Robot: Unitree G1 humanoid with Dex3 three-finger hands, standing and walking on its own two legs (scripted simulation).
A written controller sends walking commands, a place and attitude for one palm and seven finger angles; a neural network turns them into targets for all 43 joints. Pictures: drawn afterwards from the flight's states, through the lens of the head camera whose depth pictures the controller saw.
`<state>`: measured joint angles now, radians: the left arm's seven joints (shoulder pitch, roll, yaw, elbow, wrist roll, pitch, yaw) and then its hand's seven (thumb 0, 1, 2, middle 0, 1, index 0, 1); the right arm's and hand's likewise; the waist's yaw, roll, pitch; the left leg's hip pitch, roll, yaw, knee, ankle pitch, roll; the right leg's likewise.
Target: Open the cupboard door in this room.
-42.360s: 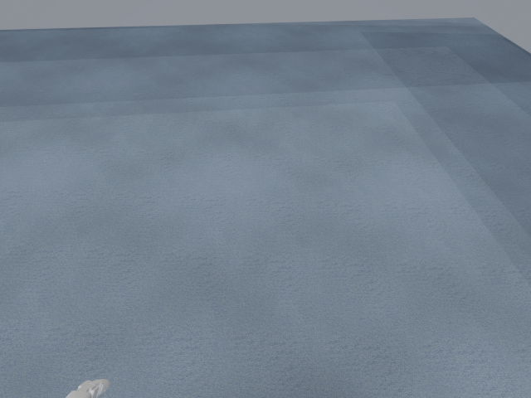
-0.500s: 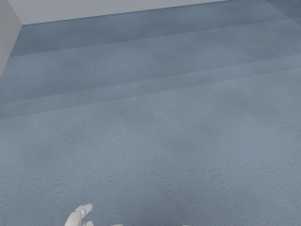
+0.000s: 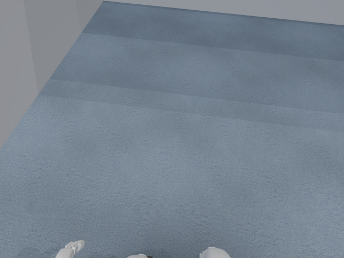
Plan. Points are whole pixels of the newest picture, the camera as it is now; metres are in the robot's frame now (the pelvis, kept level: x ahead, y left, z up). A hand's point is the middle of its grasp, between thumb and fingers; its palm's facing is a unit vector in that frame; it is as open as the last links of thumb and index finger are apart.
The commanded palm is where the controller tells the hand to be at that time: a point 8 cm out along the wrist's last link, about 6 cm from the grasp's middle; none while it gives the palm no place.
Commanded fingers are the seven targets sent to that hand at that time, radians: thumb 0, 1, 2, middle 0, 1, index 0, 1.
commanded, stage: turn to face it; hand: left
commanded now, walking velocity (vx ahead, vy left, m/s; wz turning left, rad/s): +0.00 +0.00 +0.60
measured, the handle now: out of the picture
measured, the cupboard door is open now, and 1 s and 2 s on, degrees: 47 47 47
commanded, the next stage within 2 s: none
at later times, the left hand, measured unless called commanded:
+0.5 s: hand out of the picture -0.01 +0.14 -0.17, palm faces +0.35 -0.91 -0.22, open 7.3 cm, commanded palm none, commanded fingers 0.00 0.90 0.90 -0.20 -0.30 -0.20 -0.30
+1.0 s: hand out of the picture +0.04 +0.16 -0.15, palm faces +0.54 -0.78 -0.30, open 7.4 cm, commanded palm none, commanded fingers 0.00 0.90 0.90 -0.20 -0.30 -0.20 -0.30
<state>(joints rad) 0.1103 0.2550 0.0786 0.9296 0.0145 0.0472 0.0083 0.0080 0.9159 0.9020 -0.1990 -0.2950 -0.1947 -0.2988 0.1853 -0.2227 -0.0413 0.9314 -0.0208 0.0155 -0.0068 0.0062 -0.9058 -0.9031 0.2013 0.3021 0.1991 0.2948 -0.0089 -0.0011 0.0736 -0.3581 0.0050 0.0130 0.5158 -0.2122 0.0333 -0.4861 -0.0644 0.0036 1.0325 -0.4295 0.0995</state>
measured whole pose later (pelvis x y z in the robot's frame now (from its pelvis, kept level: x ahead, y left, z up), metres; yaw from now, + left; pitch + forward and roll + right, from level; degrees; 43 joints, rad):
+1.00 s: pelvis +0.05 -0.09 -0.01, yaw +36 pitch +2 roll +1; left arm 0.10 0.22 0.04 0.85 0.02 0.01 0.01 0.01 0.91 0.90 -0.20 -0.30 -0.20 -0.30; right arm 0.20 -0.26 -0.07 0.94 -0.01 0.07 0.01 0.01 -0.90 -0.90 0.20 0.30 0.20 0.30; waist -0.03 0.05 0.09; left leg -0.40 -0.05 -0.12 0.77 -0.45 -0.03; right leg -0.30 -0.02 -0.03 0.60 -0.32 0.01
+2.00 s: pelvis +0.11 -0.09 +0.00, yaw +75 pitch +0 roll +2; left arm 0.21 0.18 0.03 0.88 0.02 0.01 0.02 0.01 0.91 0.90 -0.20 -0.30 -0.20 -0.30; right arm 0.15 -0.26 -0.07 0.94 -0.01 0.09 0.03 0.01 -0.91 -0.90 0.20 0.30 0.20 0.29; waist -0.02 -0.02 0.11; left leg -0.45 0.01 0.05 0.94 -0.45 -0.07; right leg -0.20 -0.12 -0.17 0.51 -0.30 0.01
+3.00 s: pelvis +0.11 -0.07 +0.00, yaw +111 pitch +1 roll -1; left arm 0.17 0.27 0.07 0.92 0.02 0.07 0.01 0.01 0.91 0.90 -0.20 -0.30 -0.20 -0.30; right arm 0.13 -0.22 -0.04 0.90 -0.02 0.03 0.00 0.01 -0.91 -0.90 0.20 0.30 0.20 0.29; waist 0.01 -0.05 0.10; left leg -0.31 -0.03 0.00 0.55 -0.26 0.05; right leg -0.48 -0.10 -0.02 1.12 -0.45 0.09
